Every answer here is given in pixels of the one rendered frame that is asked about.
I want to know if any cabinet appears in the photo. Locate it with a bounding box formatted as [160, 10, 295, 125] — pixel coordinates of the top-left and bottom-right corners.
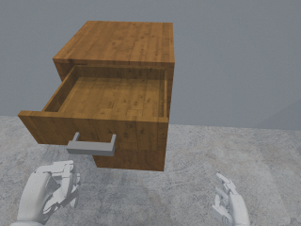
[53, 21, 175, 171]

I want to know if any drawer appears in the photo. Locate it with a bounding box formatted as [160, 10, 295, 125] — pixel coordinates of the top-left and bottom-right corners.
[18, 65, 168, 151]

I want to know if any robot right hand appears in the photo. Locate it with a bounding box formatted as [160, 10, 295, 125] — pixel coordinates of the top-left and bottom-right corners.
[212, 172, 251, 226]

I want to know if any robot left hand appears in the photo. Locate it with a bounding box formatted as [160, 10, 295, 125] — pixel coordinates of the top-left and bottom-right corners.
[17, 160, 83, 225]

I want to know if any handle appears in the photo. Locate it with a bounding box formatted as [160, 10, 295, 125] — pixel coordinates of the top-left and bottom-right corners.
[66, 132, 117, 156]

